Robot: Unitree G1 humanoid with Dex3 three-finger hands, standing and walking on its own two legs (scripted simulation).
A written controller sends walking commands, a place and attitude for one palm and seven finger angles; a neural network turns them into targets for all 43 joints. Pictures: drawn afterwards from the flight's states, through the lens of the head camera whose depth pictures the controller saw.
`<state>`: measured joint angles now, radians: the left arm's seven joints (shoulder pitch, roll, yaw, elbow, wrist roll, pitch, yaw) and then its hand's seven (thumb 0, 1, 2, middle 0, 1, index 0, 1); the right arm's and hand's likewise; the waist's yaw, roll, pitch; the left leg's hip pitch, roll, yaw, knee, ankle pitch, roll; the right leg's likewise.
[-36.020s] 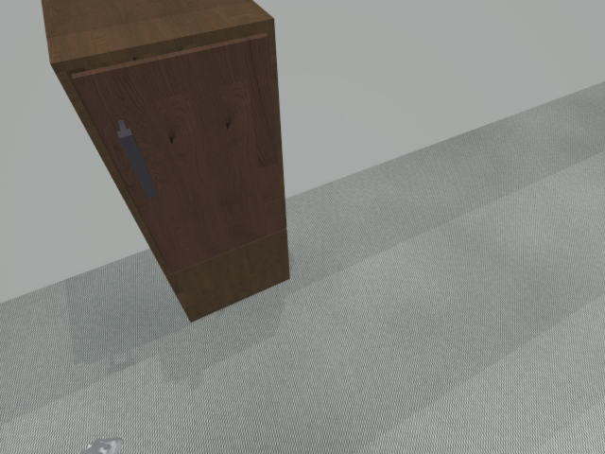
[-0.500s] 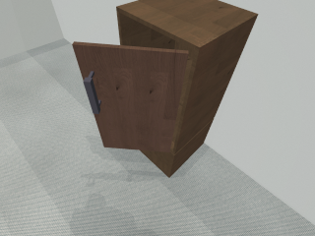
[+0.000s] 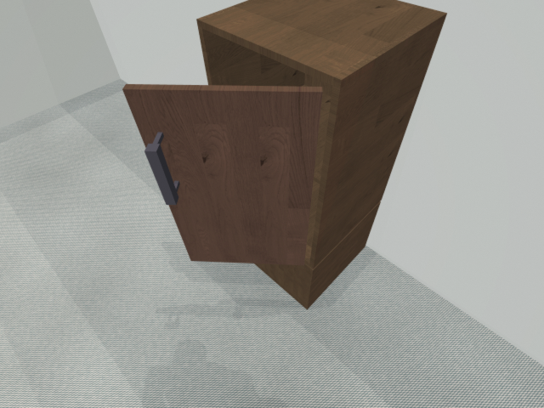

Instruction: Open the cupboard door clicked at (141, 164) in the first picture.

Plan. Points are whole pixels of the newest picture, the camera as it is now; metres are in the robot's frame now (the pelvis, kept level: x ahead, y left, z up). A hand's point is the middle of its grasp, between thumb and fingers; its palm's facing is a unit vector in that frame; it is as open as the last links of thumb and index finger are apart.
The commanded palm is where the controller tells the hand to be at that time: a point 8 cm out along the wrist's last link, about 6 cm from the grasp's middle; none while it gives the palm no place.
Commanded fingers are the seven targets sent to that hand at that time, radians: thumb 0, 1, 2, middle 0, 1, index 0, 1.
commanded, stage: look again from close up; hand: left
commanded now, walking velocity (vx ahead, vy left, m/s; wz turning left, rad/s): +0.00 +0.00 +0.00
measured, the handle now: (165, 169) +0.56 +0.27 +0.00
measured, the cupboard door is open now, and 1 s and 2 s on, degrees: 41 41 41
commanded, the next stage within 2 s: shuffle to correct the standing spot in 0.22 s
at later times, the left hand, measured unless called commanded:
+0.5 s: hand out of the picture +0.04 +0.18 -0.17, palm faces +0.01 -0.97 -0.24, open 7.4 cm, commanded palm none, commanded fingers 0.00 0.90 0.90 -0.20 -0.30 -0.20 -0.30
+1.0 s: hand out of the picture +0.03 +0.20 -0.17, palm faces +0.00 -0.97 -0.23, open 7.3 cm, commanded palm none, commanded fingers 0.00 0.90 0.90 -0.20 -0.30 -0.20 -0.30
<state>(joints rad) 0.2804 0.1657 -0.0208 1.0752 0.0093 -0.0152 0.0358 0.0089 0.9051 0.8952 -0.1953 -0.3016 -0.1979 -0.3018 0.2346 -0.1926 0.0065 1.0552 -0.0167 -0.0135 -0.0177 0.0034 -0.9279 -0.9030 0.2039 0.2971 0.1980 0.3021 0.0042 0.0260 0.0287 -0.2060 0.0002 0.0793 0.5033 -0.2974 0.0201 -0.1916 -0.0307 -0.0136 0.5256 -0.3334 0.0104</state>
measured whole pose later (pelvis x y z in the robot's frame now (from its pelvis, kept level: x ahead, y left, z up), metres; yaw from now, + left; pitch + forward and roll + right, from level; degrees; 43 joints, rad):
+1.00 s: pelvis -0.01 +0.02 +0.00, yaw -1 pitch +0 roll +1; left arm 0.23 0.16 0.01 1.05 0.02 0.00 0.04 0.01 0.93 0.90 -0.19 -0.30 -0.20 -0.30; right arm 0.26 -0.16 -0.01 1.07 -0.02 -0.01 -0.02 0.00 -0.93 -0.90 0.21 0.30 0.20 0.30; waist 0.00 0.00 0.03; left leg -0.22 -0.04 0.13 0.50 -0.29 0.06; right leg -0.21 -0.02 -0.04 0.54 -0.32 -0.02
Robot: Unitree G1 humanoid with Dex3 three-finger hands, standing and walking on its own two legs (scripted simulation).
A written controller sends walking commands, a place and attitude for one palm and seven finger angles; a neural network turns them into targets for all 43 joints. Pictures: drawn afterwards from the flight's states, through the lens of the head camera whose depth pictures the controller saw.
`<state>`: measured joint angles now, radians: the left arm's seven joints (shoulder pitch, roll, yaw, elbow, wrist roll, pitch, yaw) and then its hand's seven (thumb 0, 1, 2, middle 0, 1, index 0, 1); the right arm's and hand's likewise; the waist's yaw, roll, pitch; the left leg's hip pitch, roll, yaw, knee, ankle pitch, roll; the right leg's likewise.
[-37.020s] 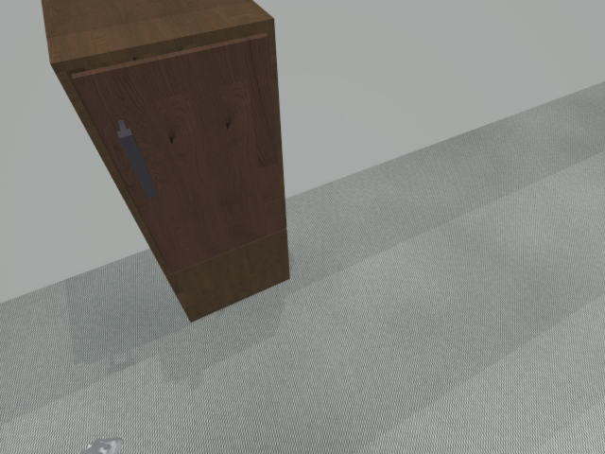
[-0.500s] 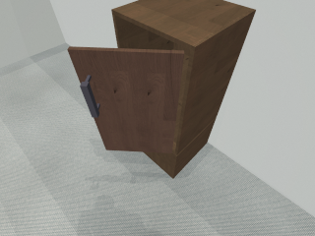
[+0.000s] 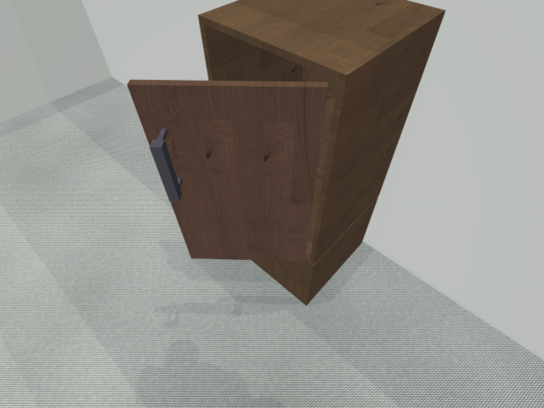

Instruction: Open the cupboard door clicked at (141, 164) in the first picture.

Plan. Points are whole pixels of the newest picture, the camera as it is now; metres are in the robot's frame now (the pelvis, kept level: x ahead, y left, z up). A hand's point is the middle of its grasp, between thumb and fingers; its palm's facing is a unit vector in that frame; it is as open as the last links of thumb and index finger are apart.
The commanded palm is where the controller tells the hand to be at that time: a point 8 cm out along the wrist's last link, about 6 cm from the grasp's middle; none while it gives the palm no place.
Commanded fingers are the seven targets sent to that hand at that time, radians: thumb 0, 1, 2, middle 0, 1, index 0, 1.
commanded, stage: come to a stop and stand still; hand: left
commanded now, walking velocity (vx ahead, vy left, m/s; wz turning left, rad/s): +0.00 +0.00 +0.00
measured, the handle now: (169, 165) +0.56 +0.25 +0.00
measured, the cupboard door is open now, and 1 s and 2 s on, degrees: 41 41 41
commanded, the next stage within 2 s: look again from close up in 0.62 s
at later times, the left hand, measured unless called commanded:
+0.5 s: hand out of the picture +0.03 +0.17 -0.17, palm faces +0.00 -0.98 -0.21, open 7.4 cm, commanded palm none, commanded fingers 0.00 0.90 0.90 -0.20 -0.30 -0.20 -0.30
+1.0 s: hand out of the picture +0.03 +0.18 -0.17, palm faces +0.00 -0.98 -0.21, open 7.4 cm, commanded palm none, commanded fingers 0.00 0.90 0.90 -0.20 -0.30 -0.20 -0.30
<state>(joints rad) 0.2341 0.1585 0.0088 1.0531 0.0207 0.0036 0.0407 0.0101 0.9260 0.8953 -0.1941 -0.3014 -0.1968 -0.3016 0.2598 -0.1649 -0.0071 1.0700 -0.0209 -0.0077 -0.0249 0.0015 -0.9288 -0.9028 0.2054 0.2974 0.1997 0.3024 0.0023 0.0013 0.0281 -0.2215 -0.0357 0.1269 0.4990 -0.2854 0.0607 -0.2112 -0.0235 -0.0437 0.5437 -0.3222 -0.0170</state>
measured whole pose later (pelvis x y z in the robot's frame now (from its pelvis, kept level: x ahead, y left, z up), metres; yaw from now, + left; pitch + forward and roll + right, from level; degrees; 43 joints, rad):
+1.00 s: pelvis +0.02 +0.00 +0.01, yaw +0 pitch +0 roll +0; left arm 0.26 0.19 -0.02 1.10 0.01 -0.02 0.04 0.01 0.90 0.90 -0.20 -0.30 -0.20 -0.30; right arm 0.22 -0.18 0.02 1.13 -0.02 -0.02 -0.03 0.00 -0.91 -0.90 0.20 0.30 0.20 0.30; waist 0.01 -0.01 0.02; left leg -0.15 -0.02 0.12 0.43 -0.28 0.05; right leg -0.13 0.00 -0.04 0.45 -0.32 -0.02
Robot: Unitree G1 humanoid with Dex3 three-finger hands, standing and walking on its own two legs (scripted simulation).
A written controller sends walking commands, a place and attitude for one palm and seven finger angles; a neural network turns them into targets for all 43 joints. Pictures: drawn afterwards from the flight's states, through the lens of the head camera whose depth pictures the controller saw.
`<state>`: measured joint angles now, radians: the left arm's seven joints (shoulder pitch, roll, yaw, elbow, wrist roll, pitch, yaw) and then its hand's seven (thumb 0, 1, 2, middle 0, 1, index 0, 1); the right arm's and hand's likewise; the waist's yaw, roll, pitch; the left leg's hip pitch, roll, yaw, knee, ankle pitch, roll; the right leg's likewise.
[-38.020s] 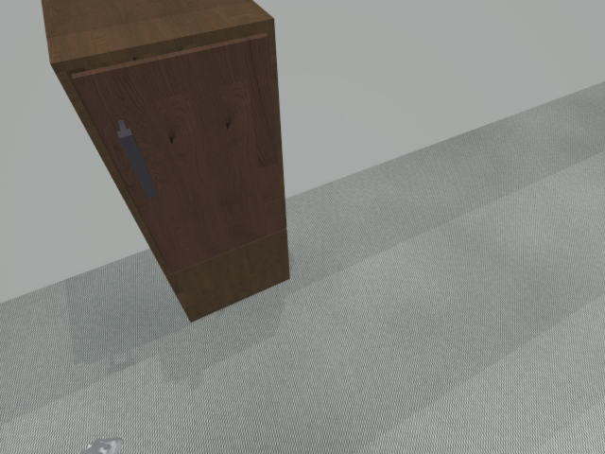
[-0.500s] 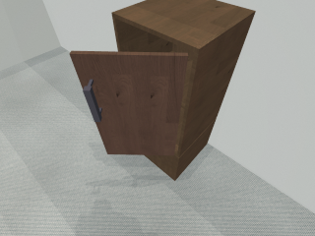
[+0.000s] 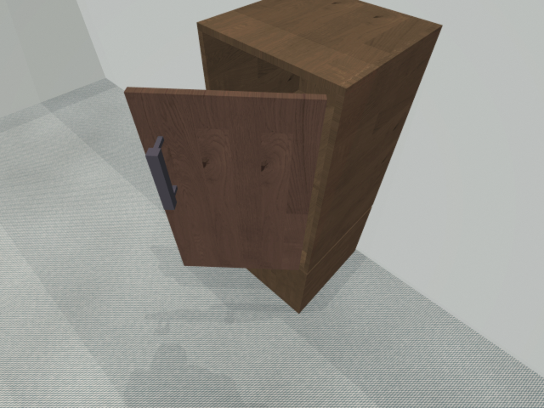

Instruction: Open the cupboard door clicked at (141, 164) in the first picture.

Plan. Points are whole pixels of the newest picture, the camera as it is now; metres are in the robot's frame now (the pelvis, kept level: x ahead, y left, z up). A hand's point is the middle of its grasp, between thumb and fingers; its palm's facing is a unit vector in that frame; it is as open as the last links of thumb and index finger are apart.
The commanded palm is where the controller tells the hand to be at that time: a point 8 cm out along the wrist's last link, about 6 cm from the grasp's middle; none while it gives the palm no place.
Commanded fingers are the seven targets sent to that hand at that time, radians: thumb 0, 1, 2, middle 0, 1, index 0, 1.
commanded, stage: look again from close up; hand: left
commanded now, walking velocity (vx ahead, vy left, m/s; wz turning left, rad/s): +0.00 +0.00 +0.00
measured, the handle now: (165, 174) +0.54 +0.26 -0.01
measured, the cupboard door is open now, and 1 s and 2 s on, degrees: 41 41 41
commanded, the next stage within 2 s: raise the hand with hooked fingers in 0.22 s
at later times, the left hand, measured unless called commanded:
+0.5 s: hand (144, 375) +0.17 +0.19 -0.04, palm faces +0.26 -0.96 -0.10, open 7.6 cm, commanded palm +0.10 +0.24 -0.06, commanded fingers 0.00 0.67 0.80 -0.22 -0.45 -0.22 -0.45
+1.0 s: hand (135, 382) +0.16 +0.20 -0.04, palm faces +0.01 -1.00 -0.05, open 10.2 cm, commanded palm +0.13 +0.26 -0.03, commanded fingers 0.00 0.08 0.55 -0.26 -0.82 -0.26 -0.82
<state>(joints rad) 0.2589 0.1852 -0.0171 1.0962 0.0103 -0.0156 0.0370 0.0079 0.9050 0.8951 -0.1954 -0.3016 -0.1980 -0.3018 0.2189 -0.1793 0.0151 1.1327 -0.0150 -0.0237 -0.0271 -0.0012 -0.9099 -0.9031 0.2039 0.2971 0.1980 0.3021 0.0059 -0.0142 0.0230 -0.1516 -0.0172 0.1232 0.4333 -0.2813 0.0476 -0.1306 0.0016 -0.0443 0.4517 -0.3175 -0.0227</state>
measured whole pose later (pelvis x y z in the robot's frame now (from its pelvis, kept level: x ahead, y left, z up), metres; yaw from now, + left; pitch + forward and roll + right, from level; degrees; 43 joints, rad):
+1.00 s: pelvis -0.07 -0.03 -0.08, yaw +3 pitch +14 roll -2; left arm 0.20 0.31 0.27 0.21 -0.35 -0.39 -0.44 0.01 0.30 0.64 -0.24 -0.68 -0.24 -0.68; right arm 0.21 -0.23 0.04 0.61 0.03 -0.23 -0.07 0.01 -0.91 -0.90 0.21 0.30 0.20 0.30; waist 0.01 0.03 -0.11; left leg -0.90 0.05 0.00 1.13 -0.47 0.01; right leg -0.82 0.03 -0.16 1.09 -0.51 -0.08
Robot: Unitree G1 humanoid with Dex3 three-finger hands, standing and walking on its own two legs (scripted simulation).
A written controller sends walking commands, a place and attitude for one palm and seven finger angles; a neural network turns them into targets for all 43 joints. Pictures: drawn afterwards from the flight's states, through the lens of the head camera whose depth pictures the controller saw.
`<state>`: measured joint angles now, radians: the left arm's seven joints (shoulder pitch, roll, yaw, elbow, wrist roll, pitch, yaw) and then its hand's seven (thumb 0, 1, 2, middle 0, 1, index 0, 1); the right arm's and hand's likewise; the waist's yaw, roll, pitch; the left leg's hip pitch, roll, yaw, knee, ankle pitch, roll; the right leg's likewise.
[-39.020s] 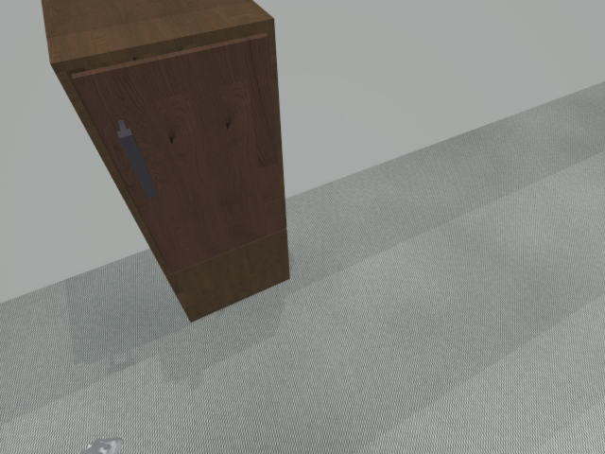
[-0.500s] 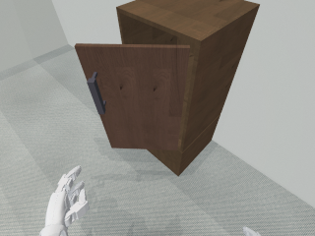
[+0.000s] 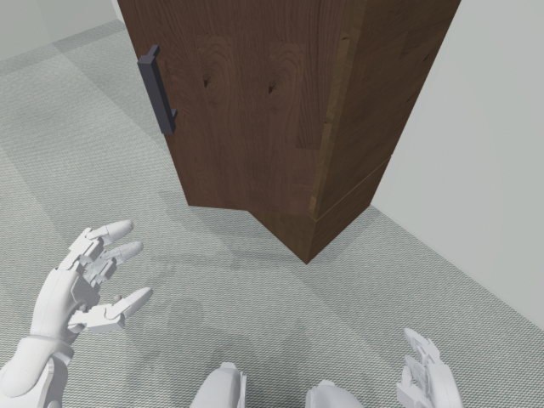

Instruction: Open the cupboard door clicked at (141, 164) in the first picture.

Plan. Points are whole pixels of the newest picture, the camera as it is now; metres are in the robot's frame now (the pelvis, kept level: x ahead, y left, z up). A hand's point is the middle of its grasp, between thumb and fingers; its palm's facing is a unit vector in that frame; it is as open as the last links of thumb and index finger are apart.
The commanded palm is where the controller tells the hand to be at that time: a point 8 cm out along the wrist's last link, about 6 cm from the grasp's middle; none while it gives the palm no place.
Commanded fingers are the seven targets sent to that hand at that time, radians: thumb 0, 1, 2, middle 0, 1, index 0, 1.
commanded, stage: raise the hand with hooked fingers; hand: left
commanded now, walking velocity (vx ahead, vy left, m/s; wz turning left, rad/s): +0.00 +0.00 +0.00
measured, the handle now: (162, 91) +0.63 +0.26 +0.08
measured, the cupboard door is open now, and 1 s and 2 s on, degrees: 41 41 41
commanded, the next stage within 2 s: move the hooked fingers beside the handle in 1.42 s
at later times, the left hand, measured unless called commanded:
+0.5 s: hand (80, 263) +0.28 +0.27 +0.08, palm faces -0.01 -1.00 -0.05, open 13.1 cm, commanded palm +0.25 +0.33 +0.08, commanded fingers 0.00 -0.50 0.30 -0.30 -1.20 -0.30 -1.20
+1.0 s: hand (47, 222) +0.31 +0.32 +0.11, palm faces -0.01 -1.00 -0.05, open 14.0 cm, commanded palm +0.28 +0.36 +0.10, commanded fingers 0.00 -0.50 0.30 -0.30 -1.20 -0.30 -1.20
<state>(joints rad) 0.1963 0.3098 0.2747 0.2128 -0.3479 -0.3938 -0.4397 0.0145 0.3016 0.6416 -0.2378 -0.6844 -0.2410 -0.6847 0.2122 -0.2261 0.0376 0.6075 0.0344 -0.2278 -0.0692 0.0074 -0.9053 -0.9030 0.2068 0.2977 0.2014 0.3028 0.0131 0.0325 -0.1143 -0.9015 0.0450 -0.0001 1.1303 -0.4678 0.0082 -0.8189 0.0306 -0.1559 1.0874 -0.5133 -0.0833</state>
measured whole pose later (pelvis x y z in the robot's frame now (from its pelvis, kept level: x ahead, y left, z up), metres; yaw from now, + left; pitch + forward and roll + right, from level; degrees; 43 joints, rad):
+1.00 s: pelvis +0.02 +0.05 +0.04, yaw -1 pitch +10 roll -3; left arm -0.06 0.43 0.41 0.44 -0.36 -0.29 -0.51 -0.01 -0.50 0.30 -0.30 -1.20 -0.30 -1.20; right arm 0.28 -0.28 0.05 0.57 0.04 -0.18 -0.07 0.01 -0.90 -0.90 0.21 0.30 0.20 0.30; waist -0.01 0.03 -0.08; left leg -0.68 0.01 0.06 0.90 -0.40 0.07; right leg -0.61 0.01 -0.10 0.84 -0.41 -0.01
